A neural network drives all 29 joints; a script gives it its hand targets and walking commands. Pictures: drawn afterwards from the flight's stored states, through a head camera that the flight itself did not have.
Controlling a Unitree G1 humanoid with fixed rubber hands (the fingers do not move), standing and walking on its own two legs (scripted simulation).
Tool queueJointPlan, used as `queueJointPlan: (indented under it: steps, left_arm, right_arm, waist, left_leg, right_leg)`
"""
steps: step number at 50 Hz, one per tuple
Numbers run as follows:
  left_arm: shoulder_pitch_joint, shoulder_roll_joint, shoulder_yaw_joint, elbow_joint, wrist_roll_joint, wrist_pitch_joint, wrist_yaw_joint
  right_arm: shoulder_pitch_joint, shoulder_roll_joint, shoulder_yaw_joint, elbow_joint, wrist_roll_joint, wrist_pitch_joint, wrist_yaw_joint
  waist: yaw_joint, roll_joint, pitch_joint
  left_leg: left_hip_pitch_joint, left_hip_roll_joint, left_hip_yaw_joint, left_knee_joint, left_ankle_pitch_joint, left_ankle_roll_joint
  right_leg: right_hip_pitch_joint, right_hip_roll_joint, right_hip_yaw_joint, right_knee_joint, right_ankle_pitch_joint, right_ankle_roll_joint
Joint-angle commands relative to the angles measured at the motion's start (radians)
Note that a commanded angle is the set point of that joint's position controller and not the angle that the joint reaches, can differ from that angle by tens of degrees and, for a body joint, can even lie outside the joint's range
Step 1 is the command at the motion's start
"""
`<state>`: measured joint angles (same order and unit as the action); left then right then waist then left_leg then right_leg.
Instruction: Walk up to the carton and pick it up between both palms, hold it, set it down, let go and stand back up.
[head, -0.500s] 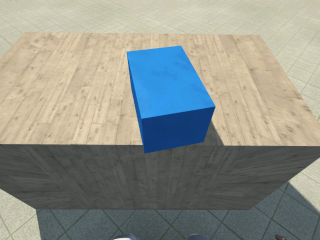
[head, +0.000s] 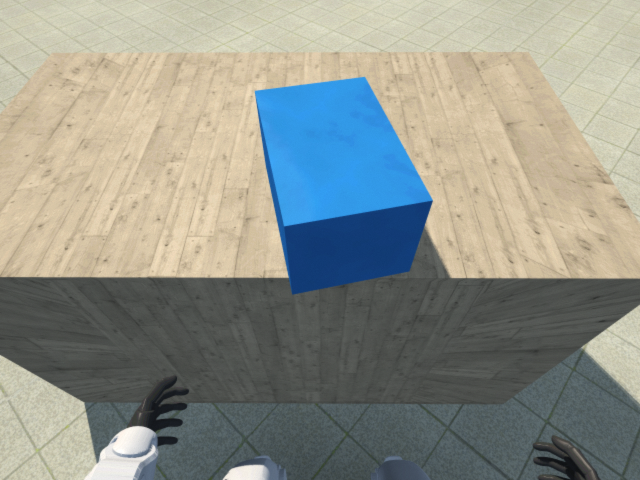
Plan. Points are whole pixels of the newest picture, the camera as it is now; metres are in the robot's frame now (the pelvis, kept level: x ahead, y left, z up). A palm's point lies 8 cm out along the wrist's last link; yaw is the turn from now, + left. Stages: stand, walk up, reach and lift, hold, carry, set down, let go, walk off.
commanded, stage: reach and lift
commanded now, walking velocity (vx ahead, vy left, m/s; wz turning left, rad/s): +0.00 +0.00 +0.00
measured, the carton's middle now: (330, 179) +0.53 +0.00 +0.04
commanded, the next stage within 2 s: none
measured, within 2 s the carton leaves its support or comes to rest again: neither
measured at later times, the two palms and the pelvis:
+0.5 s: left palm (152, 473) +0.14 +0.19 -0.02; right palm (591, 476) +0.15 -0.28 -0.03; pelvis -0.03 -0.04 +0.03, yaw +1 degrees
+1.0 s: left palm (176, 419) +0.18 +0.16 +0.04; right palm (607, 414) +0.20 -0.28 +0.04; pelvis -0.02 -0.05 +0.04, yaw +1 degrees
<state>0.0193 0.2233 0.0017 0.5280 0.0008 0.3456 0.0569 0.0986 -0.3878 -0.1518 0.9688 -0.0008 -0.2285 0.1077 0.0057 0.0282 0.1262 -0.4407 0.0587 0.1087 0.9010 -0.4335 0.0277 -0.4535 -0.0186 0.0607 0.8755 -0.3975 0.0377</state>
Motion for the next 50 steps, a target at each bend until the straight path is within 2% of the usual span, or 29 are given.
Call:
queueJointPlan:
  steps: [1,2,3,4,6,9,10,11,14,15,17,19,23,26,28,29,30,31,33,34,35,39,42,43,46,48,50]
  left_arm:
    - [0.107,0.162,0.133,-0.295,0.059,-0.081,0.049]
    - [0.117,0.158,0.134,-0.3,0.053,-0.098,0.05]
    - [0.118,0.16,0.127,-0.309,0.044,-0.115,0.05]
    - [0.119,0.158,0.126,-0.322,0.035,-0.133,0.052]
    - [0.129,0.164,0.124,-0.362,0.013,-0.171,0.056]
    - [0.13,0.173,0.135,-0.385,-0.017,-0.222,0.062]
    - [0.112,0.184,0.138,-0.393,-0.028,-0.245,0.062]
    - [0.104,0.186,0.139,-0.388,-0.037,-0.257,0.062]
    - [0.082,0.209,0.162,-0.409,-0.057,-0.292,0.055]
    - [0.07,0.211,0.154,-0.403,-0.066,-0.292,0.049]
    - [0.039,0.23,0.159,-0.411,-0.083,-0.286,0.041]
    - [0.017,0.232,0.152,-0.434,-0.102,-0.274,0.041]
    - [0.011,0.196,0.1,-0.512,-0.122,-0.238,0.056]
    - [0.03,0.153,0.074,-0.532,-0.125,-0.201,0.064]
    - [0.027,0.108,0.027,-0.589,-0.133,-0.179,0.076]
    - [0.017,0.092,0.016,-0.598,-0.128,-0.168,0.085]
    - [0.014,0.067,-0.014,-0.605,-0.132,-0.158,0.094]
    - [0.004,0.043,-0.028,-0.63,-0.118,-0.158,0.111]
    - [0.009,-0.026,-0.047,-0.606,-0.064,-0.178,0.142]
    - [0.017,-0.054,-0.038,-0.564,-0.038,-0.184,0.138]
    - [0.002,-0.047,-0.034,-0.565,-0.041,-0.197,0.134]
    - [-0.013,-0.053,-0.05,-0.646,-0.078,-0.22,0.148]
    - [-0.012,-0.055,-0.06,-0.682,-0.095,-0.233,0.16]
    - [-0.007,-0.053,-0.062,-0.688,-0.1,-0.233,0.161]
    - [-0.009,-0.034,-0.05,-0.736,-0.129,-0.239,0.166]
    - [0.001,-0.032,-0.053,-0.775,-0.173,-0.232,0.166]
    - [0.008,-0.027,-0.044,-0.796,-0.185,-0.22,0.164]
  right_arm:
    - [0.022,-0.239,-0.027,-0.316,0.035,-0.086,0.001]
    - [0.041,-0.22,-0.022,-0.328,0.034,-0.088,-0.004]
    - [0.057,-0.202,-0.017,-0.334,0.036,-0.088,-0.007]
    - [0.07,-0.183,-0.005,-0.355,0.036,-0.089,-0.009]
    - [0.104,-0.139,0.005,-0.392,0.041,-0.087,-0.014]
    - [0.141,-0.074,0.018,-0.432,0.037,-0.076,-0.024]
    - [0.14,-0.05,0.025,-0.463,0.035,-0.074,-0.03]
    - [0.143,-0.033,0.031,-0.47,0.031,-0.068,-0.032]
    - [0.139,0.033,0.077,-0.58,0.039,-0.048,-0.053]
    - [0.137,0.041,0.078,-0.598,0.038,-0.034,-0.063]
    - [0.123,0.07,0.089,-0.677,0.047,-0.006,-0.083]
    - [0.102,0.07,0.081,-0.741,0.058,0.019,-0.096]
    - [0.076,0.051,0.058,-0.827,0.086,0.069,-0.097]
    - [0.075,0.032,0.047,-0.877,0.109,0.1,-0.087]
    - [0.059,0.009,0.029,-0.913,0.128,0.113,-0.066]
    - [0.041,-0.012,0.019,-0.91,0.134,0.123,-0.053]
    - [0.017,-0.028,0.001,-0.908,0.131,0.132,-0.04]
    - [-0.013,-0.063,-0.014,-0.921,0.132,0.139,-0.023]
    - [-0.04,-0.18,-0.059,-0.877,0.119,0.144,0.015]
    - [-0.031,-0.201,-0.063,-0.841,0.122,0.139,0.026]
    - [-0.045,-0.187,-0.063,-0.841,0.122,0.128,0.032]
    - [-0.045,-0.119,-0.027,-0.904,0.152,0.123,0.044]
    - [-0.066,-0.098,-0.005,-0.959,0.168,0.13,0.041]
    - [-0.058,-0.082,0.009,-0.971,0.179,0.134,0.037]
    - [-0.04,-0.042,0.035,-1.045,0.198,0.152,0.021]
    - [-0.033,-0.009,0.04,-1.112,0.209,0.163,0.01]
    - [-0.005,0.009,0.066,-1.148,0.228,0.18,-0.007]
  waist:
    - [0.035,-0.088,-0.398]
    - [0.033,-0.115,-0.4]
    - [0.025,-0.117,-0.394]
    - [0.033,-0.141,-0.394]
    - [0.028,-0.14,-0.397]
    - [0.03,-0.176,-0.364]
    - [0.027,-0.2,-0.353]
    - [0.027,-0.201,-0.328]
    - [0.046,-0.248,-0.302]
    - [0.041,-0.258,-0.281]
    - [0.046,-0.273,-0.27]
    - [0.047,-0.268,-0.278]
    - [0.04,-0.216,-0.276]
    - [0.039,-0.235,-0.277]
    - [0.034,-0.213,-0.298]
    - [0.03,-0.19,-0.283]
    - [0.026,-0.15,-0.281]
    - [0.028,-0.079,-0.288]
    - [0.032,0.145,-0.27]
    - [0.038,0.152,-0.269]
    - [0.047,0.108,-0.275]
    - [0.045,0.025,-0.284]
    - [0.059,-0.011,-0.287]
    - [0.064,-0.016,-0.284]
    - [0.075,-0.077,-0.29]
    - [0.079,-0.155,-0.291]
    - [0.081,-0.164,-0.306]
  left_leg:
    - [0.324,-0.016,-0.08,-0.324,0.542,-0.069]
    - [0.32,-0.025,-0.073,-0.344,0.512,-0.058]
    - [0.316,-0.033,-0.068,-0.366,0.476,-0.052]
    - [0.314,-0.035,-0.063,-0.387,0.447,-0.044]
    - [0.302,-0.043,-0.056,-0.429,0.392,-0.036]
    - [0.285,-0.062,-0.025,-0.473,0.311,-0.02]
    - [0.257,-0.072,-0.016,-0.48,0.276,-0.011]
    - [0.254,-0.074,-0.014,-0.49,0.246,-0.008]
    - [0.386,-0.114,-0.02,-0.412,0.224,-0.001]
    - [0.453,-0.126,-0.03,-0.386,0.215,-0.001]
    - [0.508,-0.143,-0.036,-0.355,0.209,-0.004]
    - [0.559,-0.148,-0.045,-0.346,0.202,-0.011]
    - [0.666,-0.138,-0.071,-0.36,0.182,-0.021]
    - [0.772,-0.136,-0.1,-0.342,0.168,-0.019]
    - [0.836,-0.114,-0.142,-0.358,0.122,-0.018]
    - [0.815,-0.099,-0.159,-0.384,0.068,-0.018]
    - [0.747,-0.068,-0.18,-0.45,-0.007,-0.019]
    - [0.571,-0.016,-0.197,-0.553,-0.134,-0.004]
    - [-0.088,0.137,-0.221,-0.864,-0.447,0.057]
    - [-0.228,0.158,-0.211,-0.889,-0.413,0.071]
    - [-0.222,0.131,-0.184,-0.858,-0.358,0.07]
    - [0.002,0.056,-0.126,-0.792,-0.211,0.037]
    - [0.032,0.031,-0.105,-0.777,-0.185,0.037]
    - [0.05,0.022,-0.093,-0.768,-0.145,0.033]
    - [0.153,-0.02,-0.059,-0.718,-0.035,0.017]
    - [0.293,-0.05,-0.053,-0.674,0.065,-0.014]
    - [0.36,-0.068,-0.042,-0.638,0.125,-0.022]
  right_leg:
    - [0.23,0.053,-0.115,-0.287,0.528,-0.068]
    - [0.257,0.053,-0.111,-0.304,0.537,-0.066]
    - [0.272,0.054,-0.108,-0.318,0.532,-0.063]
    - [0.273,0.051,-0.104,-0.332,0.524,-0.061]
    - [0.304,0.046,-0.094,-0.359,0.49,-0.053]
    - [0.316,0.03,-0.059,-0.423,0.378,-0.042]
    - [0.319,0.023,-0.037,-0.441,0.319,-0.035]
    - [0.302,0.014,-0.027,-0.459,0.259,-0.037]
    - [0.122,-0.081,0.045,-0.557,0.0,-0.085]
    - [0.041,-0.109,0.067,-0.593,-0.074,-0.105]
    - [-0.031,-0.146,0.102,-0.64,-0.18,-0.119]
    - [-0.072,-0.17,0.11,-0.665,-0.223,-0.134]
    - [-0.136,-0.161,0.067,-0.667,-0.219,-0.162]
    - [-0.231,-0.162,0.045,-0.678,-0.24,-0.187]
    - [-0.284,-0.139,0.0,-0.653,-0.201,-0.196]
    - [-0.271,-0.123,-0.017,-0.637,-0.188,-0.188]
    - [-0.195,-0.086,-0.052,-0.6,-0.137,-0.159]
    - [-0.015,-0.021,-0.09,-0.529,-0.057,-0.12]
    - [0.644,0.168,-0.167,-0.292,0.264,0.003]
    - [0.794,0.176,-0.156,-0.261,0.368,0.018]
    - [0.799,0.158,-0.126,-0.282,0.379,0.01]
    - [0.623,0.119,-0.086,-0.396,0.283,-0.022]
    - [0.575,0.109,-0.065,-0.433,0.202,-0.028]
    - [0.55,0.102,-0.057,-0.449,0.197,-0.032]
    - [0.446,0.072,-0.024,-0.519,0.103,-0.047]
    - [0.305,0.037,-0.005,-0.587,0.038,-0.057]
    - [0.25,0.019,0.019,-0.608,0.024,-0.058]
